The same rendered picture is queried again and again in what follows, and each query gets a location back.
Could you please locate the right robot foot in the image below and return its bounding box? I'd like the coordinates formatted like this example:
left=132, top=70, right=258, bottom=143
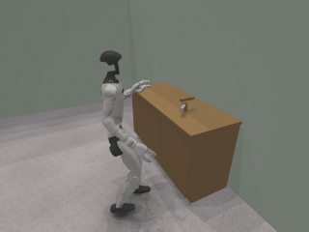
left=110, top=203, right=135, bottom=214

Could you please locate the tap lever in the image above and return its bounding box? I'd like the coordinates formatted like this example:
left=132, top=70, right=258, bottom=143
left=180, top=103, right=186, bottom=111

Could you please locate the robot head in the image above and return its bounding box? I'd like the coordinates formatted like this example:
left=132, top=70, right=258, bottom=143
left=99, top=50, right=122, bottom=84

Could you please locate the right robot hand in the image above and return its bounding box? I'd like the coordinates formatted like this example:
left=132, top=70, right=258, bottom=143
left=132, top=142, right=157, bottom=163

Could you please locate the left robot forearm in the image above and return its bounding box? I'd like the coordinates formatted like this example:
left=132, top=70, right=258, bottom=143
left=124, top=88, right=133, bottom=100

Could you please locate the robot right upper arm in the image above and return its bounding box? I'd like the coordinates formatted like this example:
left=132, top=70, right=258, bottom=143
left=101, top=84, right=118, bottom=125

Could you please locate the counter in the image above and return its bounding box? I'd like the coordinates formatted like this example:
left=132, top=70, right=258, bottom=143
left=130, top=82, right=242, bottom=203

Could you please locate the left robot hand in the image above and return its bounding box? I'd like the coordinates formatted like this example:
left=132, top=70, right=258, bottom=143
left=130, top=80, right=151, bottom=94

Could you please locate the right robot forearm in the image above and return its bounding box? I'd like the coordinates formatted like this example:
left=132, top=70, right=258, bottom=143
left=103, top=118, right=137, bottom=149

